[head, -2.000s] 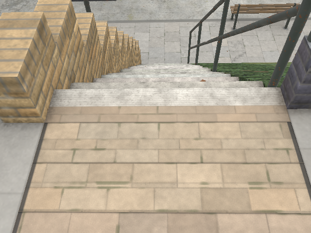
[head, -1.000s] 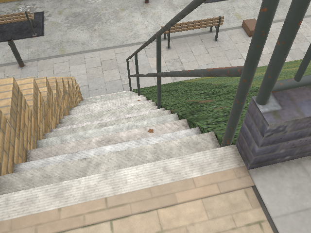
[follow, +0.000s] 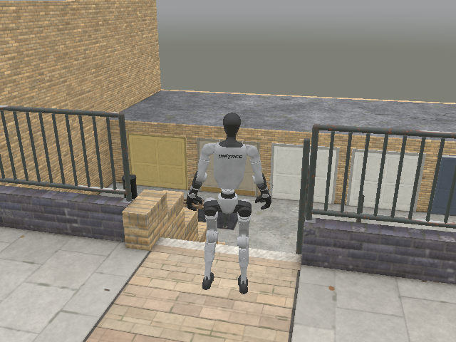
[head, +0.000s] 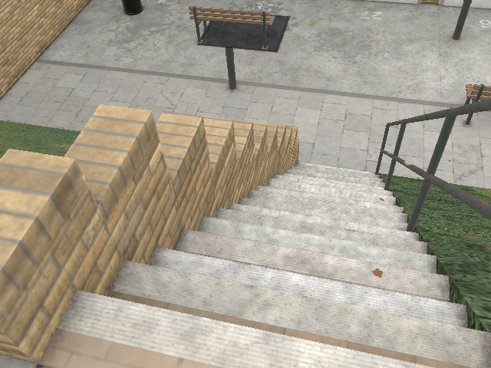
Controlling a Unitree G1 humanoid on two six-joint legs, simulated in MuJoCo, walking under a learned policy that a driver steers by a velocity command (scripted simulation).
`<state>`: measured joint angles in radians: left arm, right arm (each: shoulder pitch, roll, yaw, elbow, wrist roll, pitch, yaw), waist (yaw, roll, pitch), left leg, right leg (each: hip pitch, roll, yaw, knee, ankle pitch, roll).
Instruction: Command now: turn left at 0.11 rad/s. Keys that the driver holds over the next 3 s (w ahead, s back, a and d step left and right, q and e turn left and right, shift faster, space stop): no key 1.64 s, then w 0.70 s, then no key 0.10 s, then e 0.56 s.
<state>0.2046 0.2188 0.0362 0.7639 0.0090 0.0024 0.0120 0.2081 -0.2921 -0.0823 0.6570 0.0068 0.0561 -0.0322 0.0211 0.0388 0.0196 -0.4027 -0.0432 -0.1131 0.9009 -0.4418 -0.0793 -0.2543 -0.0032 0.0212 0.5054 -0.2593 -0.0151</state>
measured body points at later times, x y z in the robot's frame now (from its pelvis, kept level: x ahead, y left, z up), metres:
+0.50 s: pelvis -0.01 +0.03 +0.00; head -0.01 +0.03 +0.44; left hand +0.07 +0.29 -0.14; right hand +0.08 -0.22 -0.13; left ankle -0.03 +0.15 -0.74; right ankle +0.00 -0.11 -0.74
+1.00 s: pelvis -0.01 +0.03 +0.00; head +0.00 +0.03 +0.45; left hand +0.00 +0.28 -0.16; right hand +0.01 -0.21 -0.15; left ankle -0.03 +0.15 -0.74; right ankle +0.00 -0.11 -0.74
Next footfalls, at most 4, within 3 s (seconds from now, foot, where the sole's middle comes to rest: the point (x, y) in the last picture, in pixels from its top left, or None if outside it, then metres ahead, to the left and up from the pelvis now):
0.10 left None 0.01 0.15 -0.78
2.34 left None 0.43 0.12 -0.78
2.86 right None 0.37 -0.11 -0.78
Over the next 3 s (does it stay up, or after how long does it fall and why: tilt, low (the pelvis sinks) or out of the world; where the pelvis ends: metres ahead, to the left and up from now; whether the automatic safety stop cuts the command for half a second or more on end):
stays up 0.36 0.00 0.00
